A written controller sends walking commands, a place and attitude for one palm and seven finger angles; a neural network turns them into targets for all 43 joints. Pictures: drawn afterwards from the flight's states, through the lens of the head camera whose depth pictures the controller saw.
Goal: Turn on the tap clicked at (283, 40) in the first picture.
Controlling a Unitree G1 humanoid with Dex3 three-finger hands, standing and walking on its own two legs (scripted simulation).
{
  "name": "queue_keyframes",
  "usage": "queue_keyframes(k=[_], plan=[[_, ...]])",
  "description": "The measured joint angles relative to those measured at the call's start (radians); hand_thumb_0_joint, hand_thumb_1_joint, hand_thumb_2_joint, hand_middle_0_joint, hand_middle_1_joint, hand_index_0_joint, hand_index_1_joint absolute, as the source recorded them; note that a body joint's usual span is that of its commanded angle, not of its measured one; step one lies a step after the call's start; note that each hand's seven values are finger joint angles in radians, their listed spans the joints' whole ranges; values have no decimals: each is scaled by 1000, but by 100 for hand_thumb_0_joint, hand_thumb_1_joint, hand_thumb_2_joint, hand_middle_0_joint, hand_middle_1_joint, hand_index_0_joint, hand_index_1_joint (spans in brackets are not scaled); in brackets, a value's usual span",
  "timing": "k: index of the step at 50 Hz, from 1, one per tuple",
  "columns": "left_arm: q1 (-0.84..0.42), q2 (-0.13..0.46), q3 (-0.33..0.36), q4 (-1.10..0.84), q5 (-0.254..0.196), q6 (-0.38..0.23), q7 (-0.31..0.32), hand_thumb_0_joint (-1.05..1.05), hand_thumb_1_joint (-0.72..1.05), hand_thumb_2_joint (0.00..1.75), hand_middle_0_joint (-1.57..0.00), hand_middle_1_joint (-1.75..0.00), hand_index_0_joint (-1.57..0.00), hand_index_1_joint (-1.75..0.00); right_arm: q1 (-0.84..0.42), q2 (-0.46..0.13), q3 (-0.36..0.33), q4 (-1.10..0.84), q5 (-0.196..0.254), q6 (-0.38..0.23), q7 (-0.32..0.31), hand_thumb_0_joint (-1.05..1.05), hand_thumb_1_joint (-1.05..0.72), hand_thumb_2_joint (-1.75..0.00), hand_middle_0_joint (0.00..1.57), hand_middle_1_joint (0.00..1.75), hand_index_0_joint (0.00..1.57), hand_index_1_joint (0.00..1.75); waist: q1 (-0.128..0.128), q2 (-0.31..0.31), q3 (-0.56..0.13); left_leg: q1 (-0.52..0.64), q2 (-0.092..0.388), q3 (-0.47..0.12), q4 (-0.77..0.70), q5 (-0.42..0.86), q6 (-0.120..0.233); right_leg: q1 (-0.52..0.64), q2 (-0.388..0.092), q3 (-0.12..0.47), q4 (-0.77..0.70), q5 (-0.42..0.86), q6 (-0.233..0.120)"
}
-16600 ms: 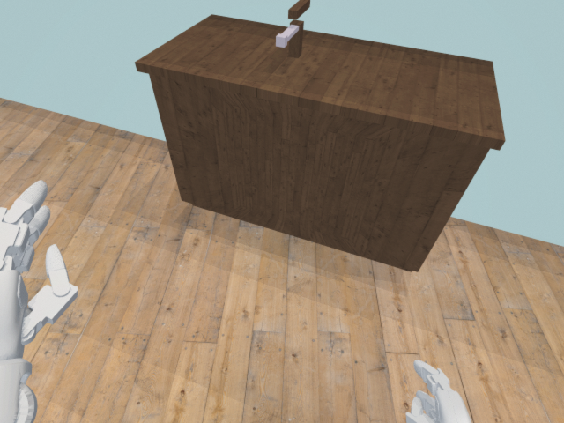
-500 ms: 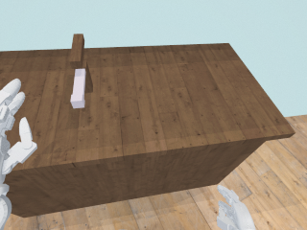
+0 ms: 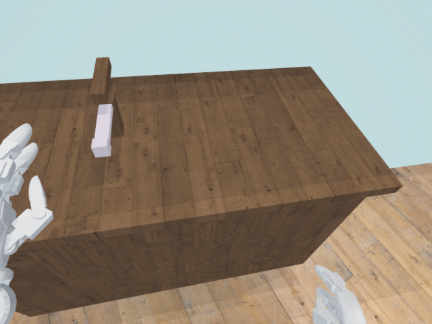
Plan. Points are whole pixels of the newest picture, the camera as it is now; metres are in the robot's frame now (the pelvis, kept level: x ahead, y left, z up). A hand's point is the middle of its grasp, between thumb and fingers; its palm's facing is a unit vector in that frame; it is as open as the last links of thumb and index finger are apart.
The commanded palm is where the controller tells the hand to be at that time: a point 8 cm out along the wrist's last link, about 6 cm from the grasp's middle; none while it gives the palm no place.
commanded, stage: shuffle to correct the standing spot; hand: left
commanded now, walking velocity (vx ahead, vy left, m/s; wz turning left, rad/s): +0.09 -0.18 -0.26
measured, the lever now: (101, 147) +0.40 +0.26 +0.09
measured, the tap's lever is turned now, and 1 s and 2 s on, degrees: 0 0 0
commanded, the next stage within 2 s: come to a stop and stand still in 0.28 s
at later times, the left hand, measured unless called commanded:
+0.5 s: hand (114, 188) +0.26 +0.17 +0.16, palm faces +0.23 -0.92 -0.30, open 7.5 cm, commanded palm +0.20 +0.23 +0.18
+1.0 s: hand (63, 221) +0.21 +0.22 +0.16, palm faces +0.35 -0.89 -0.30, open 7.5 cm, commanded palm +0.16 +0.26 +0.18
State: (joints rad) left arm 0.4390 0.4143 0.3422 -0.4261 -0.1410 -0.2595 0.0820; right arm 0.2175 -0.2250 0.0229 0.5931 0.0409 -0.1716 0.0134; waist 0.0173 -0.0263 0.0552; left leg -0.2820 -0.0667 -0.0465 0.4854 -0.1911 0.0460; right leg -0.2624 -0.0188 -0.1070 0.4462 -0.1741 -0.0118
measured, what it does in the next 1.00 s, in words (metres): stands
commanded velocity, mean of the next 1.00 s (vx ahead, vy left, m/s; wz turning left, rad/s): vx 0.01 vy -0.04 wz -0.07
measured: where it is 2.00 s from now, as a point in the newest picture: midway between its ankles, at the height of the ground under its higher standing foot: outside the picture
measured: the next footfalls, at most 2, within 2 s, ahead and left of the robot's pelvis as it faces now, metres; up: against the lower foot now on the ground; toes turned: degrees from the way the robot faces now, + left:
none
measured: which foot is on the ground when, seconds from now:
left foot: down 0.00-1.00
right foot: down 0.00-1.00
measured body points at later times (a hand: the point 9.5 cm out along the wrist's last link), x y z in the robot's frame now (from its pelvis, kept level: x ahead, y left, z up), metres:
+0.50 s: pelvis +0.02 -0.04 -0.01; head +0.04 -0.03 +0.44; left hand +0.24 +0.22 +0.18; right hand +0.17 -0.28 -0.08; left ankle +0.04 +0.08 -0.74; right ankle +0.04 -0.11 -0.74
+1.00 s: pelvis -0.01 -0.02 +0.00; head +0.00 -0.01 +0.45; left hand +0.18 +0.27 +0.18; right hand +0.19 -0.23 -0.06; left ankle +0.04 +0.08 -0.74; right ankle +0.04 -0.11 -0.74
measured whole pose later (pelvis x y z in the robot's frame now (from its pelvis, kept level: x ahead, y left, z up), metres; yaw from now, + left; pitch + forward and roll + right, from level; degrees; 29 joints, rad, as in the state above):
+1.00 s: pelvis -0.01 -0.02 +0.00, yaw -2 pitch -2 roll -1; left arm 0.44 0.36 0.30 -0.43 -0.13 -0.16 0.11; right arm 0.16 -0.20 0.04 0.57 0.04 -0.14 -0.02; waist 0.04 0.01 0.04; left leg -0.23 -0.03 -0.03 0.43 -0.16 0.02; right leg -0.22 0.02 -0.09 0.38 -0.13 -0.03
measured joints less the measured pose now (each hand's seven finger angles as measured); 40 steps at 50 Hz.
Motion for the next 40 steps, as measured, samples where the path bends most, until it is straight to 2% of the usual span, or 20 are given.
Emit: queue_keyframes(k=[3,10,13,15,18,22,26,29,33,40], plan=[[1,-5,-2,0,-2,5,-1,1,89,90,-21,-30,-21,-30,-7,3,0,3,1,1,-2,2,-90,-90,20,30,21,30,5,1,-2,6,1,2,-5,1,-2,4,1,2,-2,1,-1],[-37,-11,9,16,-6,26,3,1,89,90,-21,-30,-21,-30,-14,35,1,-9,0,7,-7,2,-90,-90,20,30,21,30,34,-19,-18,12,12,35,-5,-10,-9,-23,10,37,41,-22,-5],[-71,-20,8,25,0,40,7,2,89,90,-21,-30,-21,-30,-15,54,7,-21,-3,16,-3,1,-90,-90,20,30,21,30,37,-30,-22,13,18,49,0,-19,-16,-42,17,54,79,-55,-3],[-86,-23,7,22,4,49,8,2,89,90,-21,-30,-20,-30,-16,65,10,-30,-6,23,2,1,-90,-90,20,30,21,30,35,-33,-22,10,25,56,15,-30,-24,-47,24,59,89,-42,-14],[-85,-24,4,8,2,59,3,2,89,90,-21,-30,-20,-30,-19,73,14,-33,-7,35,9,1,-90,-89,21,30,21,30,21,-22,-24,1,50,56,47,-56,-39,-48,50,59,96,-53,-45],[-51,-18,-1,-38,-14,67,-2,2,89,90,-21,-30,-21,-30,-14,61,7,-22,-2,35,11,1,-90,-89,21,30,21,30,-9,0,-27,-26,83,40,109,-97,-56,-46,84,42,97,-66,-68],[2,-11,2,-59,-21,62,-5,1,89,90,-21,-30,-21,-30,-5,33,-12,9,4,39,0,1,-90,-89,21,30,21,30,-41,9,-16,-7,84,23,92,-93,-56,-19,86,27,72,-67,-69],[45,-2,14,-54,-17,61,-5,1,89,90,-21,-30,-21,-30,-3,8,-31,20,9,48,-14,1,-90,-90,20,30,21,30,-51,16,-4,22,74,18,40,-70,-59,6,75,23,37,-52,-61],[80,4,22,-47,-13,67,0,1,88,90,-21,-30,-21,-30,-11,-19,-52,19,19,53,-31,2,-91,-90,20,30,20,30,-44,33,12,43,62,14,-5,-39,-54,25,63,20,2,-31,-55],[74,-22,-8,-33,-10,81,13,1,89,90,-21,-30,-21,-30,-39,-25,-52,6,22,48,-45,2,-91,-90,20,30,20,30,-7,45,8,57,43,13,-39,-4,-41,37,44,18,-19,-6,-42]])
